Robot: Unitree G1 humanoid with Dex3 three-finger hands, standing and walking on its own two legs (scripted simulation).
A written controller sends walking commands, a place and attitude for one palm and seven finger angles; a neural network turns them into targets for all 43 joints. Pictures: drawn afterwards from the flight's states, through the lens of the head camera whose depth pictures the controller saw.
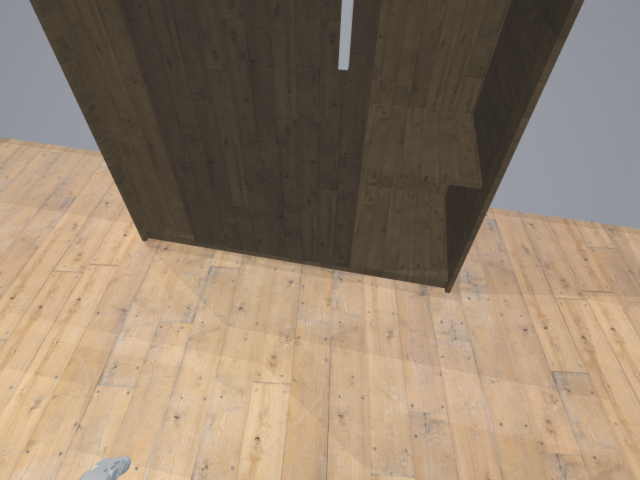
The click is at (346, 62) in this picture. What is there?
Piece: wardrobe's sliding door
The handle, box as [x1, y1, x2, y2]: [338, 0, 353, 69]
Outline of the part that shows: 353,0 342,0 338,64 339,69 347,69 348,67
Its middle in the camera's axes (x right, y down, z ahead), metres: +0.06 -0.48 +0.86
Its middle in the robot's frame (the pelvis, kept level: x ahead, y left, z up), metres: +0.99 -0.01 +0.18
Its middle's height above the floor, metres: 0.95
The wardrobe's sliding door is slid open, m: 0.38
